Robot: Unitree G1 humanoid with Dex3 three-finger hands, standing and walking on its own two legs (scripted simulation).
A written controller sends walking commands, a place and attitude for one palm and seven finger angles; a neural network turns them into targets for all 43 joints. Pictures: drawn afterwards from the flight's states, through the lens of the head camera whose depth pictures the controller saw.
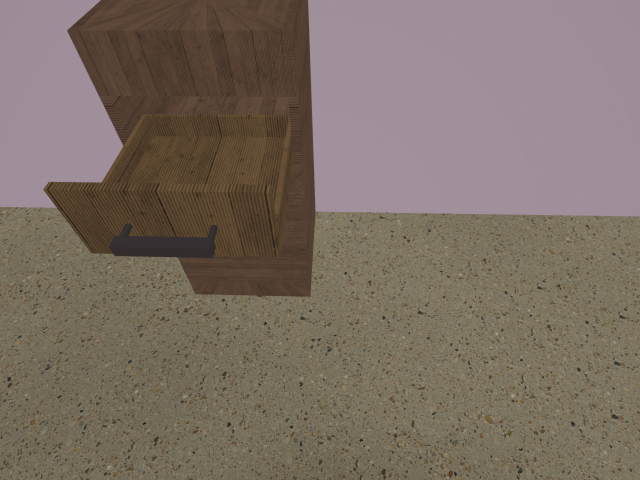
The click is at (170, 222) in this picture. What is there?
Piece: drawer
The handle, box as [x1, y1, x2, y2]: [109, 224, 217, 257]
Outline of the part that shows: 109,245 110,249 115,255 212,257 215,247 213,240 217,228 216,225 211,225 207,237 129,236 128,234 132,227 130,224 125,224 120,234 118,236 114,236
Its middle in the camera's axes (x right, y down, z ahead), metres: -0.28 +0.00 +0.70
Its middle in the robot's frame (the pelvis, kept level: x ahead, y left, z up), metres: +0.51 +0.31 -0.06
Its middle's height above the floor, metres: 0.72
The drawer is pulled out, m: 0.30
